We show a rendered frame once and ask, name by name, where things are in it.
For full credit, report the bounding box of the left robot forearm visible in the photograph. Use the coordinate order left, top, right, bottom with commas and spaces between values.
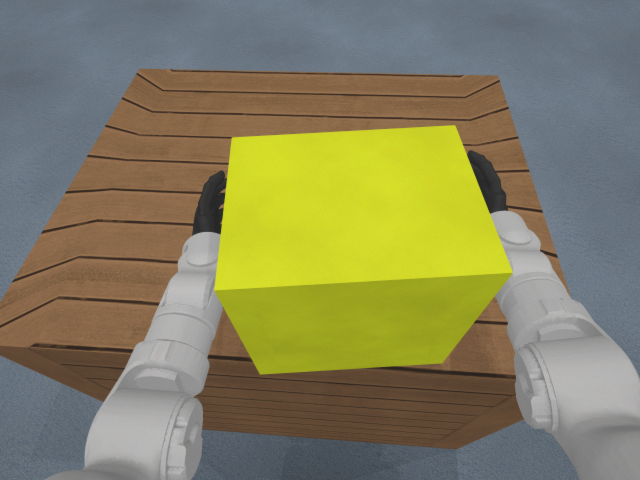
85, 232, 223, 464

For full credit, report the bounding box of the robot right upper arm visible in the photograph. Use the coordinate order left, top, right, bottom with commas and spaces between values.
514, 335, 640, 480

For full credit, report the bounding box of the robot left hand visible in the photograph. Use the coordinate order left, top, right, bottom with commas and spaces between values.
192, 171, 227, 236

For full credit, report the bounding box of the carton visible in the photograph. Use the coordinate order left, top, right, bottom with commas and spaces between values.
214, 125, 513, 375

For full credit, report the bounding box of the robot right hand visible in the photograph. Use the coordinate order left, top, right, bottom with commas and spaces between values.
467, 150, 508, 214

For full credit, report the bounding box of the right robot forearm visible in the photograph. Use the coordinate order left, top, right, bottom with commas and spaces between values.
490, 211, 640, 396

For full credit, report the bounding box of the pedestal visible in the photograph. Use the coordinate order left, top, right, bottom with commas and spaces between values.
0, 69, 571, 449

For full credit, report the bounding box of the robot left upper arm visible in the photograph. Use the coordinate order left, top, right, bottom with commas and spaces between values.
44, 388, 203, 480

